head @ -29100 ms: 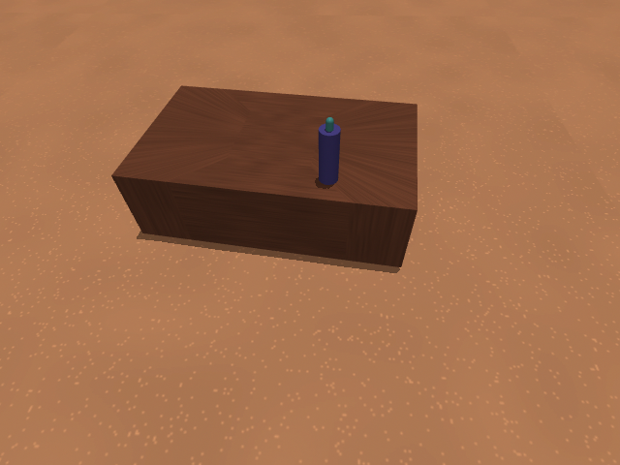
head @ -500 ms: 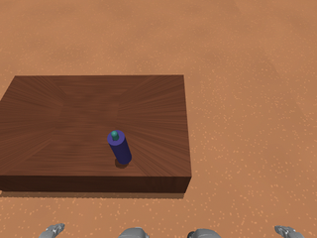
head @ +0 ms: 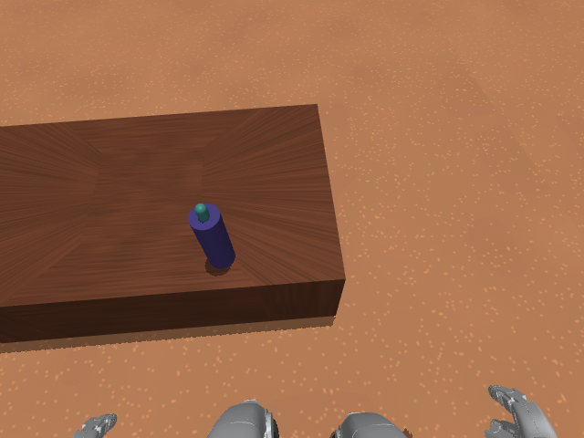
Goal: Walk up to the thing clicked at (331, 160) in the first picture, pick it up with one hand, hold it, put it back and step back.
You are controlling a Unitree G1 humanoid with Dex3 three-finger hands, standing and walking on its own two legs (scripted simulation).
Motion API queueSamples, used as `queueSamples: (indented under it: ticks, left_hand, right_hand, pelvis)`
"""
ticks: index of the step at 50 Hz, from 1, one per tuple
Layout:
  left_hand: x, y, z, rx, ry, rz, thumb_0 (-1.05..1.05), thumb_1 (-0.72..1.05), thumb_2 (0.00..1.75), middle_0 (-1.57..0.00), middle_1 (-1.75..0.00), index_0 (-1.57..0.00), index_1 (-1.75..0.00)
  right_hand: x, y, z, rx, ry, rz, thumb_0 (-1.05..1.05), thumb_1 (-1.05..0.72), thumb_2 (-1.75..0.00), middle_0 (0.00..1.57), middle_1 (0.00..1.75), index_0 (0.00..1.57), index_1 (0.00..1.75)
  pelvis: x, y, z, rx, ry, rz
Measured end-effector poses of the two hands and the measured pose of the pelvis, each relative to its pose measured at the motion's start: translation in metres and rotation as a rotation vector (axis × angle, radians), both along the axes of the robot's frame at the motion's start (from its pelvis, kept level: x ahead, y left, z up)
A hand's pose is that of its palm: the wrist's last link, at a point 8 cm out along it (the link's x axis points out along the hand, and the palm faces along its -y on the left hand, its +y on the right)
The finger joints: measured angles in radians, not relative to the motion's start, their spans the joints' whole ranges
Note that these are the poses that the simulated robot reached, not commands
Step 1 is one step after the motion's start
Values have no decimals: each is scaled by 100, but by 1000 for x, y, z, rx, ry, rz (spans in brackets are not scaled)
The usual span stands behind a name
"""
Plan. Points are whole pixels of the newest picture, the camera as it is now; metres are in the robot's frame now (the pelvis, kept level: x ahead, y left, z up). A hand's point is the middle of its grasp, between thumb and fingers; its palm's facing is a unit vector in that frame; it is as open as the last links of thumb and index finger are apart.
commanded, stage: step back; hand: left
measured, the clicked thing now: (212, 234) +0.55 +0.21 -0.30
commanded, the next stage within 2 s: none
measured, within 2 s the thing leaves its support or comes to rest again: neither
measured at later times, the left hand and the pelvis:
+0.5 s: hand out of the picture -0.02 +0.28 -0.14, palm faces +0.07 -0.93 -0.36, open 7.4 cm; pelvis -0.12 +0.01 +0.01, yaw +4 degrees
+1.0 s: hand out of the picture -0.19 +0.23 -0.11, palm faces +0.01 -0.89 -0.46, open 7.4 cm; pelvis -0.27 -0.04 +0.02, yaw +1 degrees
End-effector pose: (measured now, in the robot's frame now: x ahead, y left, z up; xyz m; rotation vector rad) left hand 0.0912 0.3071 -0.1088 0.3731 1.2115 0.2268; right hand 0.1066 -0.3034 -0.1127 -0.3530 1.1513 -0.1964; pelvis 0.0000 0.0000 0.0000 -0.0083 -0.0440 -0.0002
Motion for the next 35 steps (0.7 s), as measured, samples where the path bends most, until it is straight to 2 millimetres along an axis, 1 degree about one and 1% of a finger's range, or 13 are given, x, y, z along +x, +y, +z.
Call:
queueSamples:
  ticks: [2, 5, 8, 11, 15, 18, 21, 24, 26, 29, 31, 35]
  left_hand:
    - [-11, -6, 7, 1, -12, 2, 1, 91, 90, -21, -30, -20, -30]
    - [-25, -9, 20, 6, -35, 6, 1, 90, 90, -21, -30, -21, -30]
    - [-35, -8, 31, 17, -55, 20, 1, 90, 90, -21, -30, -21, -30]
    - [-40, -4, 37, 29, -86, 13, 1, 90, 90, -21, -30, -21, -30]
    - [-51, 5, 34, 32, -139, 10, 1, 90, 90, -21, -30, -21, -30]
    - [-64, 15, 20, 11, -170, 21, 1, 90, 90, -21, -30, -21, -30]
    - [-86, 21, 8, -14, -155, 43, 1, 90, 90, -21, -30, -21, -30]
    - [-112, 19, 7, -35, -114, 60, 1, 90, 90, -21, -30, -20, -30]
    - [-130, 17, 8, -47, -98, 67, 1, 90, 90, -21, -30, -20, -30]
    - [-160, 15, 8, -48, -59, 68, 1, 90, 90, -21, -30, -20, -30]
    - [-181, 13, 5, -38, -27, 63, 1, 90, 90, -21, -30, -20, -30]
    - [-216, 2, 1, -11, 23, 35, 1, 91, 90, -21, -30, -20, -30]
  right_hand:
    - [-4, -2, -4, 19, -4, -9, 1, -90, -89, 21, 30, 21, 30]
    - [-11, -2, 1, 36, -1, -5, 1, -90, -89, 21, 30, 21, 30]
    - [-22, -5, 8, 33, -3, 10, 1, -90, -89, 21, 30, 21, 30]
    - [-35, -8, 10, 10, 5, 31, 1, -90, -89, 21, 30, 21, 30]
    - [-57, -6, 9, -28, 25, 62, 1, -90, -90, 20, 30, 20, 30]
    - [-75, 1, 8, -54, 28, 85, 1, -90, -90, 20, 30, 20, 30]
    - [-99, 11, 15, -52, 30, 91, 1, -90, -89, 20, 30, 20, 30]
    - [-119, 14, 28, -51, 26, 91, 1, -90, -89, 21, 30, 21, 30]
    - [-129, 13, 35, -57, 20, 87, 1, -90, -89, 21, 30, 21, 30]
    - [-137, 8, 42, -64, -13, 84, 1, -90, -89, 21, 30, 21, 30]
    - [-141, 3, 42, -66, -42, 84, 1, -90, -89, 21, 30, 21, 30]
    - [-155, -14, 33, -58, -96, 81, 1, -90, -89, 21, 30, 21, 30]
  pelvis:
    - [-7, -4, 2, -19, -8, 15]
    - [-17, -8, 9, 33, -2, -4]
    - [-29, -7, 17, 50, 18, 6]
    - [-43, -4, 17, 45, 33, 16]
    - [-67, 3, 12, 24, 29, 51]
    - [-86, 9, 2, 16, 11, 80]
    - [-104, 12, 2, 48, -15, 59]
    - [-118, 12, 10, 0, -13, 71]
    - [-127, 9, 15, -10, -1, 55]
    - [-144, 5, 17, -13, 12, 32]
    - [-157, 0, 15, -9, 16, 19]
    - [-187, -13, 6, 9, 13, -18]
